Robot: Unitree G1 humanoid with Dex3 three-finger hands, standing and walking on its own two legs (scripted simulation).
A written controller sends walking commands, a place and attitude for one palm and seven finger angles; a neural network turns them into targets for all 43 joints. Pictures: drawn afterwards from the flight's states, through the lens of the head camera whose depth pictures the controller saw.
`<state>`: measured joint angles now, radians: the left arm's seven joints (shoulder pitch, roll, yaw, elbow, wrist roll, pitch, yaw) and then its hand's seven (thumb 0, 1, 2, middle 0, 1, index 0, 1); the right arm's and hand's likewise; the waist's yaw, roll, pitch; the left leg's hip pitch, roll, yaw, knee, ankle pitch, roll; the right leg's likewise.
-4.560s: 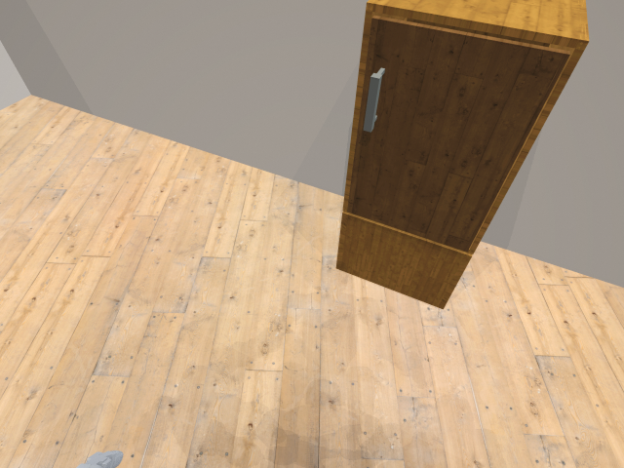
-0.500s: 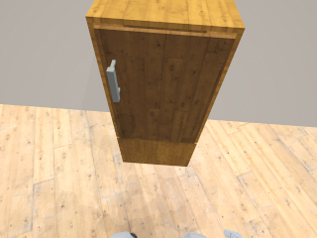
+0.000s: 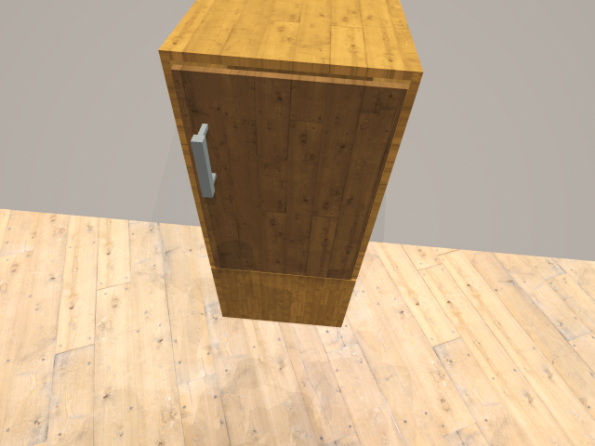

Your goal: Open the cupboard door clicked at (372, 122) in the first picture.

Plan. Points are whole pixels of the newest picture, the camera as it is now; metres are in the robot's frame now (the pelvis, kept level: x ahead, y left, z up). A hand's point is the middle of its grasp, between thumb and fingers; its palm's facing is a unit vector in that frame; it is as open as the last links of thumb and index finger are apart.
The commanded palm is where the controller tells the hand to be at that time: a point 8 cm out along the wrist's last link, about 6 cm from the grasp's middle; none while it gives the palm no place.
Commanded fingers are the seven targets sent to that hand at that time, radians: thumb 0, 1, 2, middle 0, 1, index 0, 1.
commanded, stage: come to a stop and stand still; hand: left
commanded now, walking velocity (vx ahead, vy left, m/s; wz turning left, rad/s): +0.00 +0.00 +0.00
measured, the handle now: (206, 161) +0.60 +0.22 +0.01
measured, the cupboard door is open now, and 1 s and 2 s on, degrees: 0 0 0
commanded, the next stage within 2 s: look again from close up in 0.02 s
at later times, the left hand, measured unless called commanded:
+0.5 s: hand out of the picture -0.01 +0.19 -0.17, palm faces +0.03 -0.98 -0.21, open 7.4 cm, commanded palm none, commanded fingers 0.00 0.90 0.90 -0.20 -0.30 -0.20 -0.30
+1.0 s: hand out of the picture +0.03 +0.18 -0.19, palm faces +0.06 -0.98 -0.17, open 7.4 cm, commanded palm none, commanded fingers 0.00 0.90 0.90 -0.20 -0.30 -0.20 -0.30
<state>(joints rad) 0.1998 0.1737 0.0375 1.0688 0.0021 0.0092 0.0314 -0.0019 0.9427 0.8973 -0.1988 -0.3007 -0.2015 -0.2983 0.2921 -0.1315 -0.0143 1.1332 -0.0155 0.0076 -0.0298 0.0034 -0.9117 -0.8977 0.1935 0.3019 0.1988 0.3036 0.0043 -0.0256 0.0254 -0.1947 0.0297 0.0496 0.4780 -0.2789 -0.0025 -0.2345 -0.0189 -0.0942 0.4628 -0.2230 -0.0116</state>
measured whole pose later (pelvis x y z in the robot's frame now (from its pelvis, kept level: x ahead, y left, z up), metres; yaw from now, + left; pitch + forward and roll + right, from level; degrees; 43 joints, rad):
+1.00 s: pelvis +0.04 +0.01 -0.01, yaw +0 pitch +0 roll +0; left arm 0.32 0.15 0.03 1.09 0.02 -0.01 0.01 0.00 0.91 0.90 -0.20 -0.30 -0.20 -0.30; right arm 0.35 -0.14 0.01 1.10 -0.02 -0.04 -0.02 0.00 -0.91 -0.90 0.19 0.30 0.20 0.30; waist 0.01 -0.01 0.02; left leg -0.18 0.00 0.07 0.57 -0.39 0.02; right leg -0.25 -0.05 -0.07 0.61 -0.36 0.00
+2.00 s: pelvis -0.04 +0.03 -0.01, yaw +0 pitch -2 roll -1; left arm 0.33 0.21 0.02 0.93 0.02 0.03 0.03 0.00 0.91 0.90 -0.20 -0.30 -0.20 -0.30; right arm 0.32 -0.18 -0.02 0.96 -0.03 0.02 0.00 0.00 -0.91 -0.90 0.20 0.30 0.20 0.30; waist -0.01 0.00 -0.02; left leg -0.31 -0.01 0.04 0.56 -0.23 0.04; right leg -0.30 -0.05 -0.06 0.54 -0.23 0.01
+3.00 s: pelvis -0.15 +0.06 +0.00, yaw +0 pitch -2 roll +0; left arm 0.32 0.15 0.02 1.04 0.01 0.00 0.04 0.00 0.91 0.90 -0.19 -0.30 -0.20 -0.30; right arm 0.31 -0.14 -0.02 1.09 -0.01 0.01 -0.02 0.00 -0.91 -0.90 0.20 0.30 0.20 0.30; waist -0.01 0.00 0.00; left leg -0.26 -0.03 0.06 0.50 -0.22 0.05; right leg -0.24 -0.02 0.02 0.50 -0.23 0.02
